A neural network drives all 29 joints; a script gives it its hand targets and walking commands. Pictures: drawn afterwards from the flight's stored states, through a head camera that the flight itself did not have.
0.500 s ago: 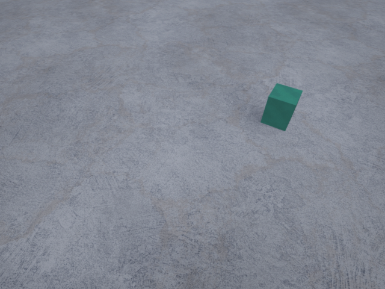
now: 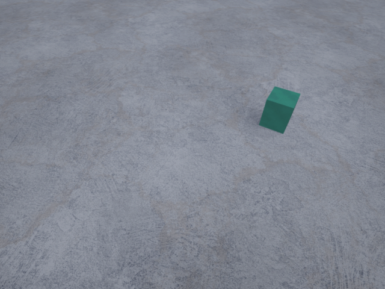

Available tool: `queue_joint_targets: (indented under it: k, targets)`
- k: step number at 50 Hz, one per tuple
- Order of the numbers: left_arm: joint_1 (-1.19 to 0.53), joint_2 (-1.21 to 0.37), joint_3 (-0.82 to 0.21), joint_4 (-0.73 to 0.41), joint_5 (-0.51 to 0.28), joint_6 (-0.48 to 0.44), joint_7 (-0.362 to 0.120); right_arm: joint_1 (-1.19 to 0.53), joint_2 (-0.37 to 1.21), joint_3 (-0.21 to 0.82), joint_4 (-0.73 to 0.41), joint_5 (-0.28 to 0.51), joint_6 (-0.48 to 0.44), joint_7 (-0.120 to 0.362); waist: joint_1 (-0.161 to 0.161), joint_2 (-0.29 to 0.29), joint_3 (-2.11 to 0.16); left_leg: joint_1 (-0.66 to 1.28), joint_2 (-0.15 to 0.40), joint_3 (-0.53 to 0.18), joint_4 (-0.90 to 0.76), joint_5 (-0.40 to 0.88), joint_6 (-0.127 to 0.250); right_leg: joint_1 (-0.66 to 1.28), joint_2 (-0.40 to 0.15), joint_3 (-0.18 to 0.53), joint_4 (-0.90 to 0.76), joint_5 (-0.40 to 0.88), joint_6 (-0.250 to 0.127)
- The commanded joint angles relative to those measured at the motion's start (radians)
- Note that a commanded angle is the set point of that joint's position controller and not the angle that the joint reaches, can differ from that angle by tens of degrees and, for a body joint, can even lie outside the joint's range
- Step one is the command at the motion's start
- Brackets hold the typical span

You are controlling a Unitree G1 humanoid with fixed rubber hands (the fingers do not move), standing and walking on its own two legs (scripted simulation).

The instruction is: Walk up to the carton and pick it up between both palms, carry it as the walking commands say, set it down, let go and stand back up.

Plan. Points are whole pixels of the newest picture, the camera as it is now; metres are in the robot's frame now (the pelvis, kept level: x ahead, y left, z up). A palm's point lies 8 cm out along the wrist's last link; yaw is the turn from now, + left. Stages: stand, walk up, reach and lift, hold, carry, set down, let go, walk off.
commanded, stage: stand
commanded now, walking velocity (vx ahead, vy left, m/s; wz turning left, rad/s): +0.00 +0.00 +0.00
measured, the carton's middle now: (279, 110) +1.50 -0.71 -0.65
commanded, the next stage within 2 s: walk up in 0.04 s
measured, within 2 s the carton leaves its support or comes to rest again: neither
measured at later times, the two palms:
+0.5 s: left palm out of the picture +0.16 +0.19 -0.12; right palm out of the picture -0.06 -0.30 -0.12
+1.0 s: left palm (172, 269) +0.21 +0.06 -0.12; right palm (351, 218) +0.34 -0.44 -0.14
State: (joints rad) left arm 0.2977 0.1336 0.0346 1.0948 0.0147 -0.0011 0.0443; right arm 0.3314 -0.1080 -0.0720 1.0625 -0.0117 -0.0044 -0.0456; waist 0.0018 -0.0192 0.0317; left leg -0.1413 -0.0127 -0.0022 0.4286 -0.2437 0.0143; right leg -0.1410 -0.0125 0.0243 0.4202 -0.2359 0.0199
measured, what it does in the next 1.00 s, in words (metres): walks ahead, turning right: right foot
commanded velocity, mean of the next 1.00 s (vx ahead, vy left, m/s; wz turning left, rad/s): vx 0.40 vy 0.00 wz -0.27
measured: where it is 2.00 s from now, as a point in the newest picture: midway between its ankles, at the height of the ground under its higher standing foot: (243, 213)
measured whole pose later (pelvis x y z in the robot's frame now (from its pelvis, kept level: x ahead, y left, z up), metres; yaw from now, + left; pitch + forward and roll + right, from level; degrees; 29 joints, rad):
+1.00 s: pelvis +0.27 -0.18 -0.01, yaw -19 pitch +1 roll +1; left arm 0.55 0.13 0.02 1.08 0.02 -0.10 0.00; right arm 0.06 -0.24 -0.03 0.94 -0.02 -0.04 0.06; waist 0.10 0.02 0.06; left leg -0.65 0.08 0.14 0.75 -0.05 0.00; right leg 0.12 -0.03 -0.03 0.23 -0.38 0.01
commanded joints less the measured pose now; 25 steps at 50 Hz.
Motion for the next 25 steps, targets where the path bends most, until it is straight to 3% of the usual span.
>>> queue_joint_targets:
  k: [1, 2, 4, 5, 6, 7, 9, 11, 12, 13, 14, 15, 16, 17, 19, 20, 21, 22, 23, 25]
  targets:
    - [0.082, 0.050, 0.003, 0.018, -0.006, 0.001, 0.002, 0.083, -0.064, -0.005, 0.005, 0.004, -0.002, -0.005, 0.005, 0.008, 0.064, -0.052, 0.062, -0.079, -0.098, 0.097, 0.026, -0.024, -0.050, 0.040, -0.069, 0.085, -0.038]
    - [0.065, 0.028, -0.003, 0.018, -0.004, -0.001, 0.006, 0.055, -0.076, -0.008, 0.003, 0.004, -0.003, -0.004, 0.002, 0.064, 0.087, -0.067, 0.067, -0.077, -0.102, 0.079, 0.027, -0.035, -0.057, 0.041, -0.067, 0.082, -0.037]
    - [0.050, 0.072, 0.007, 0.018, 0.003, 0.000, 0.006, 0.058, -0.061, -0.004, 0.007, 0.000, -0.006, 0.000, -0.003, 0.035, 0.081, -0.060, 0.071, -0.076, -0.111, 0.060, 0.029, -0.042, -0.052, 0.039, -0.074, 0.076, -0.039]
    - [0.050, 0.063, 0.004, 0.019, -0.003, 0.000, 0.009, 0.044, -0.043, 0.004, 0.009, 0.004, -0.006, -0.003, 0.001, 0.064, 0.120, -0.080, 0.067, -0.080, -0.101, 0.066, 0.026, -0.053, -0.064, 0.049, -0.074, 0.069, -0.040]
    - [0.066, 0.056, 0.002, 0.029, -0.004, 0.002, 0.005, 0.054, -0.053, 0.000, 0.012, 0.003, -0.006, -0.001, 0.003, 0.027, 0.072, -0.062, 0.070, -0.091, -0.108, 0.076, 0.027, -0.029, -0.055, 0.039, -0.072, 0.072, -0.038]
    - [0.064, 0.042, -0.006, 0.031, 0.002, -0.001, 0.006, 0.072, -0.079, -0.008, 0.020, 0.006, -0.004, -0.001, -0.011, 0.044, 0.083, -0.048, 0.060, -0.076, -0.108, 0.058, 0.028, -0.056, -0.064, 0.054, -0.082, 0.046, -0.040]
    - [0.087, 0.039, -0.005, 0.045, -0.002, -0.001, 0.003, 0.079, -0.022, 0.009, 0.035, -0.002, 0.002, 0.001, -0.012, 0.009, 0.071, -0.022, 0.067, -0.083, -0.091, 0.040, 0.032, -0.077, -0.050, 0.043, -0.096, 0.003, -0.032]
    - [0.057, 0.061, 0.000, 0.038, -0.001, -0.004, 0.004, 0.073, -0.086, -0.005, 0.030, 0.001, -0.003, -0.001, -0.004, 0.009, 0.064, -0.017, 0.074, -0.087, -0.097, 0.071, 0.036, -0.067, -0.057, 0.044, -0.092, 0.055, -0.038]
    - [0.101, 0.107, -0.007, -0.013, 0.001, -0.003, 0.002, 0.104, -0.117, 0.002, 0.010, 0.001, -0.012, 0.015, -0.029, 0.005, 0.022, -0.064, 0.103, -0.128, -0.103, -0.441, 0.034, -0.097, -0.058, 0.002, -0.016, -0.371, -0.063]
    - [-0.147, 0.162, 0.044, -0.128, 0.002, 0.033, -0.056, 0.084, -0.354, -0.058, -0.022, -0.016, 0.005, -0.028, -0.112, 0.087, 0.148, 0.137, 0.348, -0.341, -0.233, -0.607, 0.048, -0.620, 0.037, -0.039, 0.363, -0.385, -0.048]
    - [-0.266, 0.149, 0.028, -0.188, 0.015, 0.040, -0.081, 0.123, -0.376, -0.064, 0.001, -0.020, 0.005, -0.045, -0.125, 0.205, 0.146, 0.182, 0.572, -0.519, -0.302, -0.683, 0.116, -0.795, -0.057, -0.046, 0.623, -0.181, -0.022]
    - [-0.331, 0.101, 0.016, -0.225, 0.038, 0.029, -0.101, 0.193, -0.295, -0.049, 0.015, -0.016, -0.009, -0.046, -0.147, 0.140, 0.136, 0.148, 0.571, -0.550, -0.280, -0.648, 0.122, -0.804, -0.081, -0.010, 0.668, -0.131, -0.030]
    - [-0.351, 0.098, 0.026, -0.243, 0.050, 0.018, -0.108, 0.226, -0.246, -0.045, 0.027, -0.010, -0.025, -0.051, -0.129, 0.080, 0.150, 0.086, 0.528, -0.466, -0.260, -0.490, 0.080, -0.803, -0.092, 0.052, 0.712, -0.048, -0.026]
    - [-0.228, 0.066, 0.024, -0.207, 0.056, 0.011, -0.110, 0.202, -0.210, -0.030, 0.026, -0.008, -0.036, -0.049, -0.059, 0.093, 0.069, 0.117, 0.491, -0.352, -0.239, -0.402, 0.038, -0.771, -0.092, 0.080, 0.762, -0.009, -0.022]
    - [-0.100, 0.081, 0.032, -0.171, 0.048, 0.007, -0.119, 0.097, -0.175, -0.016, -0.010, 0.002, -0.057, -0.040, 0.015, 0.183, -0.019, 0.034, 0.409, -0.158, -0.247, -0.311, -0.001, -0.624, -0.075, 0.025, 0.786, 0.034, 0.001]
    - [-0.080, 0.087, 0.031, -0.172, 0.044, 0.018, -0.126, 0.027, -0.189, -0.018, -0.032, -0.004, -0.060, -0.036, 0.055, 0.226, -0.021, -0.081, 0.375, -0.038, -0.259, -0.287, -0.028, -0.511, -0.090, 0.002, 0.728, 0.047, 0.004]
    - [-0.060, 0.096, 0.028, -0.168, 0.031, 0.026, -0.129, -0.049, -0.222, -0.018, -0.065, -0.011, -0.067, -0.022, 0.077, 0.305, 0.000, -0.203, 0.340, 0.055, -0.295, -0.335, -0.037, -0.400, -0.082, -0.051, 0.633, 0.067, 0.008]
    - [-0.035, 0.096, 0.023, -0.163, 0.016, 0.029, -0.136, -0.108, -0.220, -0.014, -0.085, -0.024, -0.072, -0.002, 0.093, 0.364, 0.022, -0.283, 0.304, 0.109, -0.321, -0.389, -0.042, -0.281, -0.093, -0.096, 0.520, 0.049, -0.001]
    - [-0.058, 0.103, 0.030, -0.177, 0.020, 0.034, -0.138, -0.068, -0.203, -0.010, -0.068, -0.027, -0.078, 0.005, 0.071, 0.370, 0.050, -0.311, 0.283, 0.127, -0.342, -0.438, -0.027, -0.214, -0.087, -0.131, 0.461, 0.022, -0.005]
    - [-0.123, 0.127, 0.040, -0.211, 0.017, 0.027, -0.142, -0.040, -0.249, -0.015, -0.054, -0.046, -0.078, 0.024, 0.029, 0.344, 0.125, -0.252, 0.312, 0.122, -0.359, -0.433, 0.006, -0.229, -0.081, -0.180, 0.404, -0.015, -0.005]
